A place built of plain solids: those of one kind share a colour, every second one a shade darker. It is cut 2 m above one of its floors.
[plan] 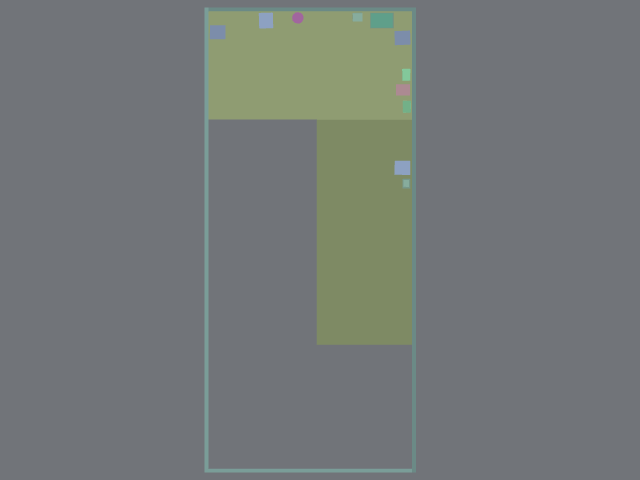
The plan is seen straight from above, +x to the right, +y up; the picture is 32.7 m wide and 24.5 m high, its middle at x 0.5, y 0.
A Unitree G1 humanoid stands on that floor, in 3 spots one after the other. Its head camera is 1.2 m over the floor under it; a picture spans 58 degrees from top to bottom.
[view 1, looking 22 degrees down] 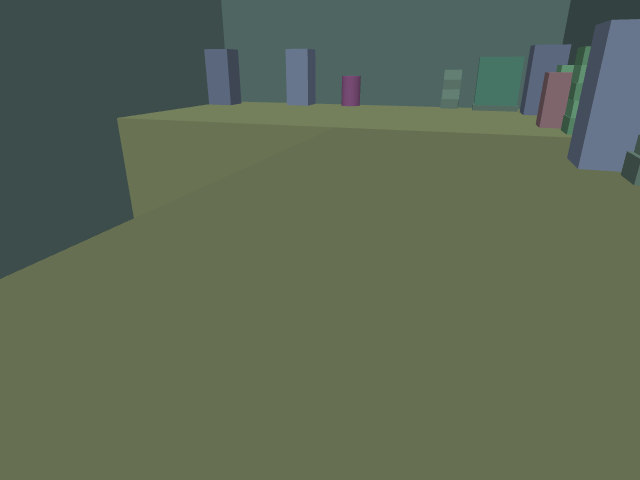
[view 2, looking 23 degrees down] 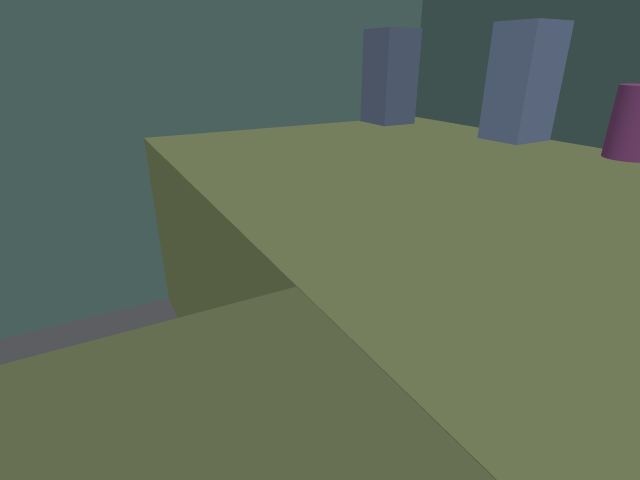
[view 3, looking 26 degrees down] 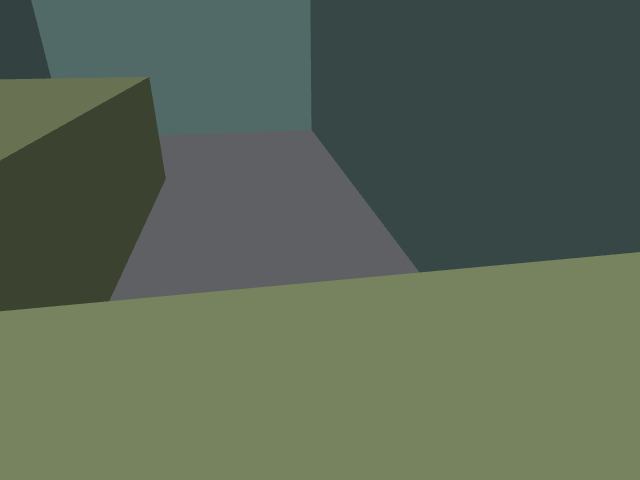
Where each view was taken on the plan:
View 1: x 2.90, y -2.71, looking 108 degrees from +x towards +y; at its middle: floor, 3.20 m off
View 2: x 2.29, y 5.21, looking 151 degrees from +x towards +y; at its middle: floor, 3.07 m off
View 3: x -2.11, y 8.07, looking -100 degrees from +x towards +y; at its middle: ground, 9.46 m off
